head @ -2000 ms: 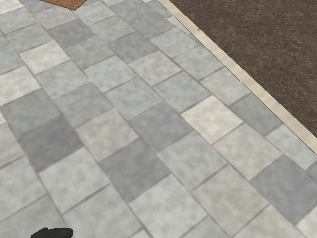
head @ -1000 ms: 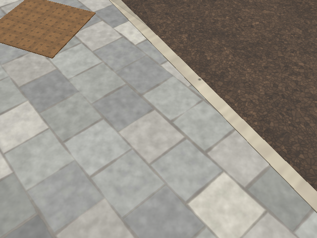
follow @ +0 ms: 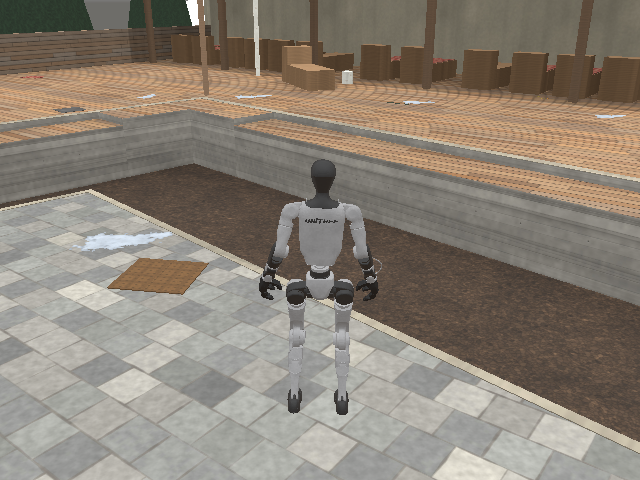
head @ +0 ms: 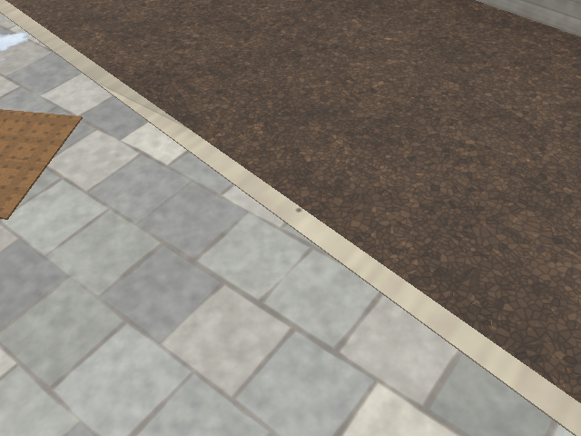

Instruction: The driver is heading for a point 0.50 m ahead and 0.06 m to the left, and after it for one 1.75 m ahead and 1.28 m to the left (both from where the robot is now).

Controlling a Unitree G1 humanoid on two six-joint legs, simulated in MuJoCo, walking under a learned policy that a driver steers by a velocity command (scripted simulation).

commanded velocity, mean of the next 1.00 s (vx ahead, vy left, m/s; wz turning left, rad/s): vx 0.35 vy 0.00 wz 0.13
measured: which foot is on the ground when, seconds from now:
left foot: up 0.00-0.34, down 0.36-0.86, up 0.88-1.00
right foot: down 0.00-0.38, up 0.40-0.82, down 0.84-1.00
